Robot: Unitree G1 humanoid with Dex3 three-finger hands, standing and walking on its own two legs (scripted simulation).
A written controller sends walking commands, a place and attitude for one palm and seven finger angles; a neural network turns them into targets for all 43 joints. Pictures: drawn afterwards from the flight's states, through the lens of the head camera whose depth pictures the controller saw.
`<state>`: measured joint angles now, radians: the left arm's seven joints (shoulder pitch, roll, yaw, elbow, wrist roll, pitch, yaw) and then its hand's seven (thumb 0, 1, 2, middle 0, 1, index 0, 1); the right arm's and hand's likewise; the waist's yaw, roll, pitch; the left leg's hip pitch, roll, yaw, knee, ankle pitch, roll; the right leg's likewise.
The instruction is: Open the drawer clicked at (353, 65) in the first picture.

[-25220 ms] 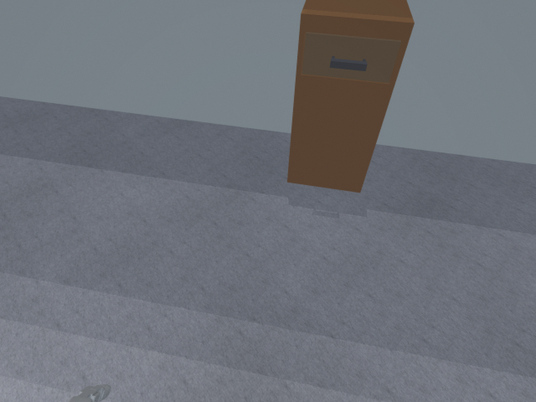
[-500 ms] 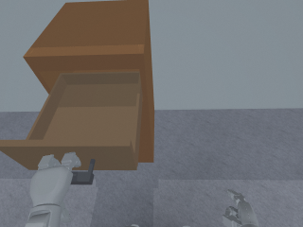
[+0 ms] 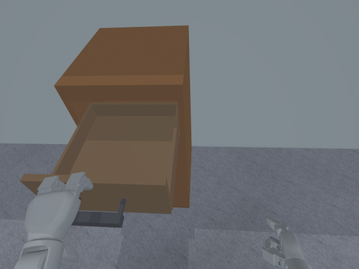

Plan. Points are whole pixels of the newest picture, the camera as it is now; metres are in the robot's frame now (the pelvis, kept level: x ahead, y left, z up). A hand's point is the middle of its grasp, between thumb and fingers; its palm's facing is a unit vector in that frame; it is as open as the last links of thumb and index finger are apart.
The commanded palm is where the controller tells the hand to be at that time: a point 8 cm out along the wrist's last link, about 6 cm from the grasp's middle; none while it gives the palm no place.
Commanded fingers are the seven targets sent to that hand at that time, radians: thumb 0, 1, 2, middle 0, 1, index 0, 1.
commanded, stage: lift the hand off the handle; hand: left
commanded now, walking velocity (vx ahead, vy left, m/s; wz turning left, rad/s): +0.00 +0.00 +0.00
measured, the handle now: (97, 210) +0.25 +0.25 -0.04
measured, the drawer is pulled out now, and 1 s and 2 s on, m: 0.30 0.30 0.30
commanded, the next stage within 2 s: draw the hand back to the body in 0.58 s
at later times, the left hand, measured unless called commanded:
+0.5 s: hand (51, 201) +0.20 +0.27 +0.11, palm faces +0.09 -0.09 -0.99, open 13.8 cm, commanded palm +0.17 +0.26 +0.16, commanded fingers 0.00 -0.50 0.30 -0.30 -1.20 -0.30 -1.20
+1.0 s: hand (46, 200) +0.19 +0.27 +0.12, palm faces +0.08 -0.08 -0.99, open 13.8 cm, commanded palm +0.16 +0.26 +0.17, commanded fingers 0.00 -0.50 0.30 -0.30 -1.20 -0.30 -1.20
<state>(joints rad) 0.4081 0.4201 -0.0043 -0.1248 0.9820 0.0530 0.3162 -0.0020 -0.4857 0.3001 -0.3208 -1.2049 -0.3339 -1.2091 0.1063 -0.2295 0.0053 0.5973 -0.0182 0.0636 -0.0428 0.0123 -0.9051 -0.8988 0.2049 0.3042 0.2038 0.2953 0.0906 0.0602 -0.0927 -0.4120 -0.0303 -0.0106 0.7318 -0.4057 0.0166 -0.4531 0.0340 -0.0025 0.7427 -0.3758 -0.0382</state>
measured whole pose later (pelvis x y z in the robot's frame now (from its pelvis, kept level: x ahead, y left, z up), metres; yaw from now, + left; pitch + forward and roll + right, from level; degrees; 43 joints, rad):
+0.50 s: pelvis +0.00 +0.01 +0.02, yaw +0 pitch +0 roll +0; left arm 0.42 0.48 0.04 -0.34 0.89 0.10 0.14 0.00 -0.49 0.30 -0.32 -1.20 -0.32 -1.20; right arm 0.12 -0.25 0.02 0.60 0.00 0.09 -0.03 0.01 -0.91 -0.90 0.21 0.30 0.20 0.30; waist 0.11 0.09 -0.04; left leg -0.23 -0.04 -0.01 0.55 -0.33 0.03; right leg -0.26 0.03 0.00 0.55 -0.29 -0.02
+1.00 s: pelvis +0.00 +0.01 +0.03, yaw +0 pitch -1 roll +0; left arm 0.39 0.49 0.04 -0.33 0.89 0.11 0.09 0.00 -0.49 0.30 -0.32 -1.20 -0.32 -1.20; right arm 0.10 -0.23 0.04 0.61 0.01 0.10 -0.01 0.01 -0.90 -0.90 0.21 0.30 0.20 0.30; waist 0.11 0.10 -0.01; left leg -0.17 -0.04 -0.01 0.48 -0.28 0.03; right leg -0.21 0.03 0.01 0.48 -0.25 -0.02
